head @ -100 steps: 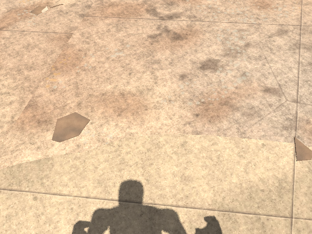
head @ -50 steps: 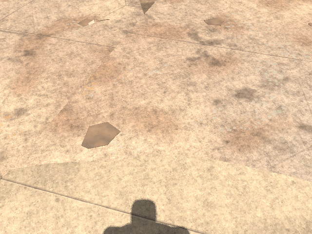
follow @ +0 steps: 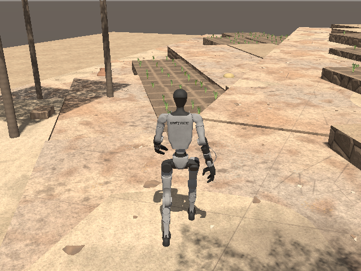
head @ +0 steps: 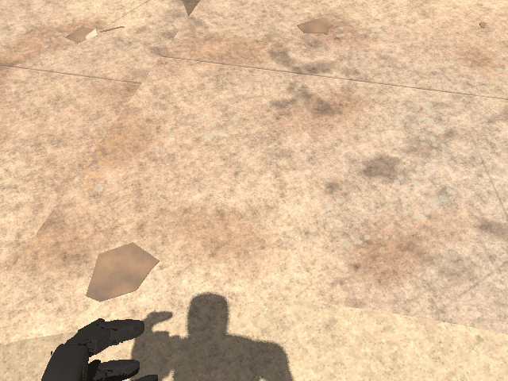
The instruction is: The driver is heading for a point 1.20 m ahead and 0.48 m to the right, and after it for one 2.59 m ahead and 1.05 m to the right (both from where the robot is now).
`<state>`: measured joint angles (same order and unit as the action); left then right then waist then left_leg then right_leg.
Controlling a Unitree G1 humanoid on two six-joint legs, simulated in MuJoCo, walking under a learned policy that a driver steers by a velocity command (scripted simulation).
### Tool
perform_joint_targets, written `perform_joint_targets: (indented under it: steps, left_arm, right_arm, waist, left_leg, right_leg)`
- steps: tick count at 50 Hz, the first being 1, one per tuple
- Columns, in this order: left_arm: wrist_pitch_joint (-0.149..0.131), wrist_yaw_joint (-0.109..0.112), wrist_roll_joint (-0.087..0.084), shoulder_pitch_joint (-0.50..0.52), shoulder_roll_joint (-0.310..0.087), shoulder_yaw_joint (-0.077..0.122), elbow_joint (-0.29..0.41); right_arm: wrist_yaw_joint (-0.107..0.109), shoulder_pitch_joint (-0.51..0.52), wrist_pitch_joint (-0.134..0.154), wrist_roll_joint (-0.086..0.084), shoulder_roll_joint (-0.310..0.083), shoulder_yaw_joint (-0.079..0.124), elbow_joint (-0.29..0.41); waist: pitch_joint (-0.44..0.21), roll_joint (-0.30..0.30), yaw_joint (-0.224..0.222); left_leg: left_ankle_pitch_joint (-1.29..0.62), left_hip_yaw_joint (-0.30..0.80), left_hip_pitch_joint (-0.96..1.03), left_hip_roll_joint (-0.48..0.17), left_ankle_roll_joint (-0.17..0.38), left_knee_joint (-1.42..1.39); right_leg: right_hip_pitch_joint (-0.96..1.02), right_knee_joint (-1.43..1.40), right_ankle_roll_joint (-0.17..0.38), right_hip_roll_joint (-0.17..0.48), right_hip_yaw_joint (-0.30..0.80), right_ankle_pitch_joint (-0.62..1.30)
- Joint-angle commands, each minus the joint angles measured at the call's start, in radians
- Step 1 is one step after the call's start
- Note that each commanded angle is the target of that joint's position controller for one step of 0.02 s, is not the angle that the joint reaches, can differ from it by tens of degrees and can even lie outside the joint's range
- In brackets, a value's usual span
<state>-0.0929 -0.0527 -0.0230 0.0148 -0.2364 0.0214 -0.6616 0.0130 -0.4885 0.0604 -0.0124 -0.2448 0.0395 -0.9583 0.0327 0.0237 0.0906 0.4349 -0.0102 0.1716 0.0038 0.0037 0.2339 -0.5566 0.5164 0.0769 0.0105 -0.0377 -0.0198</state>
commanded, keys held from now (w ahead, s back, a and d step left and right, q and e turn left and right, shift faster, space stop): w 0.34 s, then w+e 0.66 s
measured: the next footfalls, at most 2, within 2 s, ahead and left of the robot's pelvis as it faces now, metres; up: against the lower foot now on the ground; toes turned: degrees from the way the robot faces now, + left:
right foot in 0.02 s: +0.20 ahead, -0.11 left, +0.00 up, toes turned -2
left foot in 0.56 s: +0.49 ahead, +0.13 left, +0.00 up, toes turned -4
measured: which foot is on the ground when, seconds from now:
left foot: down 0.00-0.04, up 0.06-0.54, down 0.56-1.00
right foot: up 0.00-0.00, down 0.02-0.56, up 0.58-1.00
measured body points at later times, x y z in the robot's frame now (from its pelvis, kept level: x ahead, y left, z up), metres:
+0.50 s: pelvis +0.28 +0.00 +0.02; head +0.31 +0.00 +0.47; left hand +0.26 +0.28 -0.11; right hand +0.49 -0.23 -0.07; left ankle +0.46 +0.14 -0.69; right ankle +0.16 -0.11 -0.72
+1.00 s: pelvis +0.53 -0.02 +0.02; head +0.56 -0.04 +0.46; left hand +0.80 +0.15 -0.07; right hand +0.47 -0.30 -0.12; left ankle +0.45 +0.13 -0.72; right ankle +0.65 -0.19 -0.69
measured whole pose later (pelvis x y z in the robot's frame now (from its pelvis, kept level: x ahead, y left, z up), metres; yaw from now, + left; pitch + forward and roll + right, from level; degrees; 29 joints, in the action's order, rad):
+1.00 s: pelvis +0.53 -0.02 +0.02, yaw -19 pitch +1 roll +3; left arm -0.02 -0.05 -0.02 -0.10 -0.27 0.06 -0.70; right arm 0.01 -0.30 0.08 -0.01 -0.29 0.08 -0.89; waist 0.04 0.03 0.08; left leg 0.31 -0.26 0.07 -0.01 -0.03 0.24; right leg -0.63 0.69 0.04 0.10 -0.01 -0.05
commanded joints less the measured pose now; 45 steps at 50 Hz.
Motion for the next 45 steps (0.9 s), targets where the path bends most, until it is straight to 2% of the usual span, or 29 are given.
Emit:
perform_joint_targets:
  steps: [1,2,3,4,5,6,7,8,9,11,14,17,21,23,25,26,27,28,29,30,31,32,33,34,35,36,38,42,45]
  left_arm:
    - [0.000,0.024,0.005,-0.386,-0.221,0.087,-0.042]
    - [-0.001,0.022,0.027,-0.473,-0.322,0.107,-0.071]
    - [0.002,0.021,0.022,-0.480,-0.229,0.084,-0.081]
    - [0.001,0.024,0.016,-0.382,-0.185,0.068,-0.078]
    - [0.000,0.024,0.014,-0.296,-0.161,0.060,-0.067]
    - [-0.004,0.020,0.021,-0.242,-0.139,0.053,-0.065]
    - [-0.011,0.017,0.033,-0.212,-0.119,0.047,-0.065]
    - [-0.017,0.014,0.033,-0.202,-0.111,0.047,-0.073]
    - [-0.024,0.012,0.029,-0.209,-0.113,0.048,-0.084]
    - [-0.033,0.015,0.025,-0.231,-0.132,0.052,-0.109]
    - [-0.025,0.032,0.022,-0.284,-0.161,0.057,-0.138]
    - [-0.014,0.043,0.014,-0.328,-0.182,0.059,-0.156]
    - [0.006,0.049,0.000,-0.424,-0.195,0.060,-0.199]
    - [0.019,0.055,-0.002,-0.434,-0.203,0.064,-0.207]
    - [0.029,0.062,-0.002,-0.422,-0.217,0.071,-0.207]
    - [0.034,0.063,-0.001,-0.405,-0.223,0.073,-0.204]
    - [0.036,0.062,0.005,-0.398,-0.203,0.064,-0.200]
    - [0.033,0.060,0.023,-0.385,-0.144,0.042,-0.169]
    - [0.015,0.056,0.010,-0.520,-0.025,0.010,-0.150]
    - [0.004,0.057,-0.014,-0.494,-0.113,0.028,-0.162]
    - [0.003,0.059,-0.031,-0.405,-0.185,0.051,-0.136]
    - [0.007,0.063,-0.026,-0.355,-0.179,0.053,-0.124]
    - [0.014,0.065,-0.012,-0.329,-0.167,0.057,-0.118]
    - [0.027,0.062,-0.010,-0.343,-0.149,0.062,-0.116]
    - [0.040,0.058,-0.012,-0.355,-0.128,0.061,-0.116]
    - [0.053,0.056,-0.013,-0.355,-0.107,0.059,-0.111]
    - [0.069,0.056,-0.007,-0.323,-0.094,0.058,-0.086]
    - [0.066,0.039,0.000,-0.230,-0.083,0.053,-0.045]
    - [0.059,0.017,0.002,-0.119,-0.072,0.044,-0.005]
  right_arm:
    - [0.007,0.056,-0.005,0.019,-0.164,0.029,0.077]
    - [-0.006,-0.100,0.014,0.020,-0.003,-0.016,0.094]
    - [-0.016,-0.085,0.043,-0.005,-0.069,-0.004,0.065]
    - [-0.019,0.051,0.056,-0.037,-0.157,0.022,0.110]
    - [-0.015,0.133,0.063,-0.035,-0.160,0.021,0.135]
    - [-0.007,0.168,0.060,-0.019,-0.148,0.024,0.140]
    - [-0.004,0.146,0.048,-0.009,-0.134,0.027,0.136]
    - [-0.002,0.120,0.035,-0.006,-0.113,0.024,0.128]
    - [0.000,0.107,0.023,-0.004,-0.094,0.021,0.125]
    - [0.004,0.147,0.009,0.003,-0.091,0.021,0.144]
    - [0.003,0.273,0.013,0.014,-0.093,0.019,0.189]
    - [-0.009,0.382,0.028,0.010,-0.073,0.009,0.217]
    - [-0.030,0.521,0.042,0.000,-0.077,0.004,0.269]
    - [-0.042,0.547,0.052,-0.002,-0.095,0.008,0.288]
    - [-0.047,0.510,0.062,-0.002,-0.125,0.018,0.283]
    - [-0.045,0.449,0.066,-0.002,-0.144,0.027,0.269]
    - [-0.037,0.316,0.069,0.000,-0.186,0.050,0.232]
    - [-0.026,0.134,0.070,0.018,-0.253,0.071,0.205]
    - [-0.025,0.060,0.055,0.024,-0.329,0.092,0.181]
    - [-0.025,0.055,0.051,0.021,-0.229,0.067,0.190]
    - [-0.022,0.121,0.051,0.017,-0.172,0.049,0.197]
    - [-0.021,0.189,0.050,0.017,-0.147,0.040,0.203]
    - [-0.024,0.241,0.051,0.018,-0.118,0.033,0.200]
    - [-0.024,0.272,0.056,0.025,-0.105,0.029,0.197]
    - [-0.024,0.291,0.060,0.026,-0.100,0.031,0.193]
    - [-0.024,0.300,0.064,0.024,-0.106,0.035,0.186]
    - [-0.020,0.300,0.071,0.024,-0.130,0.045,0.171]
    - [-0.007,0.282,0.061,0.025,-0.167,0.058,0.150]
    - [0.000,0.250,0.048,0.016,-0.195,0.067,0.139]
  waist:
    - [-0.247,-0.096,-0.267]
    - [-0.427,0.206,-0.186]
    - [-0.476,0.205,-0.213]
    - [-0.255,0.142,-0.196]
    - [-0.150,0.045,-0.166]
    - [-0.085,-0.006,-0.130]
    - [-0.069,0.022,-0.090]
    - [-0.069,0.042,-0.070]
    - [-0.064,0.045,-0.060]
    - [-0.025,0.037,-0.055]
    - [0.013,0.017,-0.087]
    - [0.026,0.013,-0.128]
    - [0.050,0.009,-0.175]
    - [0.048,0.019,-0.167]
    - [0.022,0.046,-0.133]
    - [-0.010,0.058,-0.095]
    - [-0.096,0.045,-0.030]
    - [-0.260,-0.024,0.044]
    - [-0.404,-0.294,-0.007]
    - [-0.407,-0.267,0.021]
    - [-0.259,-0.195,0.020]
    - [-0.178,-0.134,-0.007]
    - [-0.108,-0.112,-0.032]
    - [-0.081,-0.144,-0.066]
    - [-0.063,-0.149,-0.082]
    - [-0.046,-0.140,-0.092]
    - [-0.016,-0.108,-0.101]
    - [0.009,-0.084,-0.080]
    - [0.037,-0.066,-0.040]
  left_leg:
    - [-0.879,0.029,-0.305,-0.171,0.082,0.554]
    - [-0.183,0.027,-0.707,0.027,0.014,0.978]
    - [0.116,0.176,-0.824,0.050,0.026,1.119]
    - [0.054,0.148,-0.919,-0.014,0.038,1.158]
    - [-0.050,0.115,-0.894,-0.070,0.046,1.111]
    - [-0.115,0.098,-0.850,-0.107,0.042,1.048]
    - [-0.161,0.107,-0.781,-0.140,0.041,1.002]
    - [-0.181,0.106,-0.736,-0.150,0.037,0.976]
    - [-0.189,0.096,-0.723,-0.154,0.029,0.954]
    - [-0.231,0.087,-0.763,-0.167,0.010,0.884]
    - [-0.391,0.079,-0.854,-0.172,-0.015,0.699]
    - [-0.542,0.046,-0.819,-0.137,-0.014,0.482]
    - [-0.543,0.043,-0.810,-0.094,-0.018,0.331]
    - [-0.491,0.060,-0.796,-0.080,-0.006,0.273]
    - [-0.420,0.059,-0.709,-0.061,0.010,0.241]
    - [-0.385,0.040,-0.612,-0.043,0.025,0.219]
    - [-0.378,0.027,-0.415,-0.035,0.056,0.202]
    - [-0.391,0.163,-0.114,-0.185,0.119,0.258]
    - [-0.224,0.582,0.254,-0.430,0.260,0.196]
    - [-0.095,0.709,0.224,-0.434,0.255,0.102]
    - [-0.099,0.550,0.104,-0.401,0.208,0.082]
    - [-0.181,0.426,-0.028,-0.363,0.186,0.059]
    - [-0.247,0.334,-0.142,-0.324,0.176,0.019]
    - [-0.286,0.260,-0.221,-0.298,0.166,-0.016]
    - [-0.310,0.208,-0.271,-0.282,0.168,-0.048]
    - [-0.348,0.160,-0.303,-0.280,0.175,-0.071]
    - [-0.411,0.091,-0.323,-0.286,0.188,-0.100]
    - [-0.460,-0.046,-0.290,-0.267,0.177,-0.116]
    - [-0.462,-0.115,-0.252,-0.273,0.165,-0.114]
  right_leg:
    - [0.633,0.052,0.102,0.064,0.089,-0.030]
    - [1.015,-0.033,0.275,0.344,0.602,-0.257]
    - [1.008,-0.225,0.289,0.381,0.859,-0.406]
    - [0.844,-0.246,0.222,0.342,0.690,-0.415]
    - [0.665,-0.267,0.190,0.305,0.540,-0.322]
    - [0.520,-0.294,0.171,0.262,0.433,-0.206]
    - [0.429,-0.324,0.157,0.222,0.353,-0.139]
    - [0.380,-0.354,0.160,0.202,0.314,-0.118]
    - [0.350,-0.373,0.171,0.194,0.281,-0.086]
    - [0.311,-0.406,0.182,0.190,0.227,-0.046]
    - [0.347,-0.424,0.176,0.180,0.181,-0.010]
    - [0.372,-0.422,0.141,0.154,0.120,0.007]
    - [0.469,-0.368,0.138,0.186,0.163,-0.008]
    - [0.528,-0.315,0.127,0.214,0.198,0.002]
    - [0.555,-0.258,0.108,0.231,0.235,0.048]
    - [0.549,-0.193,0.095,0.219,0.234,0.131]
    - [0.510,-0.041,0.068,0.162,0.199,0.220]
    - [0.340,0.244,0.030,0.094,0.152,0.074]
    - [-0.066,0.601,-0.044,-0.064,0.061,-0.431]
    - [-0.170,0.749,-0.044,-0.032,0.179,-0.559]
    - [-0.225,0.787,-0.038,0.014,0.182,-0.480]
    - [-0.201,0.768,-0.042,0.059,0.154,-0.396]
    - [-0.173,0.718,-0.046,0.086,0.151,-0.337]
    - [-0.117,0.685,-0.048,0.113,0.156,-0.295]
    - [-0.081,0.671,-0.053,0.121,0.147,-0.274]
    - [-0.076,0.660,-0.058,0.126,0.139,-0.262]
    - [-0.108,0.610,-0.069,0.135,0.141,-0.211]
    - [-0.128,0.392,-0.076,0.131,0.117,-0.026]
    - [-0.108,0.248,-0.063,0.117,0.058,0.042]
Keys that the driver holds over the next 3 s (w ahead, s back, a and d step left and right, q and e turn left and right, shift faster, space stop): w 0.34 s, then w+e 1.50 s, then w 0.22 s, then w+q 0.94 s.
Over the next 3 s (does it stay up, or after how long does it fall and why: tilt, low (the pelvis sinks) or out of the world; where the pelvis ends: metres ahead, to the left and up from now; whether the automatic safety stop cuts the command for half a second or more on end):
stays up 1.37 -0.72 0.02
